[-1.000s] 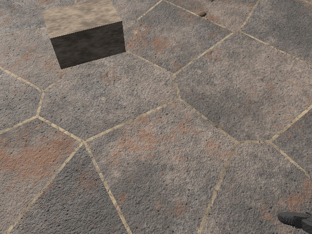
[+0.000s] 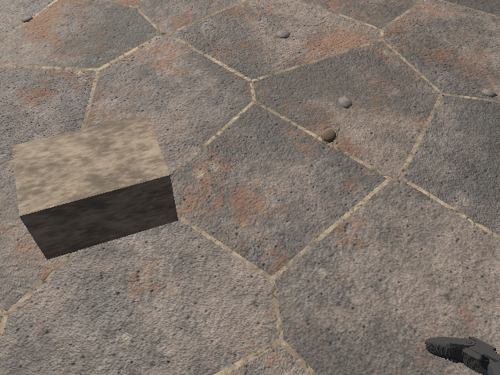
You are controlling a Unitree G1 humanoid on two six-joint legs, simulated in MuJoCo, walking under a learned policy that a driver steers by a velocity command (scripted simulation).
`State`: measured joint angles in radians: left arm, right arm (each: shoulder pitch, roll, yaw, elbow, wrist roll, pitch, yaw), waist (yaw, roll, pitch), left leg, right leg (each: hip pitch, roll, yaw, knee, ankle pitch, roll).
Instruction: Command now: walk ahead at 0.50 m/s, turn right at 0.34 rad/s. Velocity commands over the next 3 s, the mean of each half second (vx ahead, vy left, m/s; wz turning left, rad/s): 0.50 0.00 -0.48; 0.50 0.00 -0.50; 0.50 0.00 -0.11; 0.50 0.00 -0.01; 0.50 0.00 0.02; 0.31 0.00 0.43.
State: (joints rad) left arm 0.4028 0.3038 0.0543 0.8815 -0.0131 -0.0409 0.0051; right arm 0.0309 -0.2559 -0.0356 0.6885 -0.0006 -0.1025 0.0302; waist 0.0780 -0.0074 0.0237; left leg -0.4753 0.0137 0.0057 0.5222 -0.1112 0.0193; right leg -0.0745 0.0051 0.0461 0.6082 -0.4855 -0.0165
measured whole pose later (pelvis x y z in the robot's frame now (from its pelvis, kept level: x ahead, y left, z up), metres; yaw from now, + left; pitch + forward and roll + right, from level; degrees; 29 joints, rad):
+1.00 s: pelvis +0.55 -0.14 +0.00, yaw -32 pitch +2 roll +0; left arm 0.40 0.30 0.08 0.76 -0.01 -0.03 0.02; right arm 0.03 -0.28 -0.04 0.73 -0.01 -0.12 0.03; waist 0.07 0.01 0.00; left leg -0.46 -0.02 -0.02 0.47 -0.05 0.01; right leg -0.03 0.08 0.20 0.51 -0.48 -0.06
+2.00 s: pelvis +1.00 -0.44 +0.01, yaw -33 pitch +2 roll -2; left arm 0.40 0.29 0.06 0.88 -0.02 -0.05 0.00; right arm 0.02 -0.26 -0.02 0.75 0.01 -0.08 0.05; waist 0.08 0.03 0.01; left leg -0.54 0.05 0.00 0.50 -0.01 0.04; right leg 0.07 0.04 -0.03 0.25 -0.36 -0.02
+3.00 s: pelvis +1.41 -0.71 +0.01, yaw -17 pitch +1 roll -3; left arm 0.17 0.29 0.08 0.88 -0.02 -0.03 0.03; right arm 0.12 -0.28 -0.08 0.71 0.01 0.02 0.04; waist 0.03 0.02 0.06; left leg -0.48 0.04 0.04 0.59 -0.11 0.05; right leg -0.09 -0.04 -0.25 0.45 -0.36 0.01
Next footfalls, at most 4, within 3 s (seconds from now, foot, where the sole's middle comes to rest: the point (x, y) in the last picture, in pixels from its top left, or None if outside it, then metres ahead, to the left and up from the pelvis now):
0.48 right None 0.39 -0.18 -0.76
0.98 left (319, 278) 0.74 -0.12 -0.76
1.50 right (439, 256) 0.84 -0.48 -0.76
2.04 left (411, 161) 1.22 -0.45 -0.76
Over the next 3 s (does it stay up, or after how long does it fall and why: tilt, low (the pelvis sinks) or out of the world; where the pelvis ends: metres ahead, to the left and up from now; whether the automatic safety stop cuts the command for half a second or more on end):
stays up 1.41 -0.71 0.01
